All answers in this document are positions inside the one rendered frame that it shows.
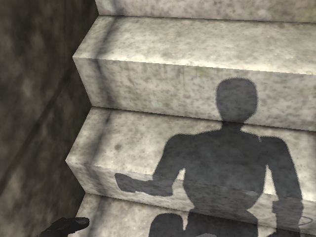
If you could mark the left robot hand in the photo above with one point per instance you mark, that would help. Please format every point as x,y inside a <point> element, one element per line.
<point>64,226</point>

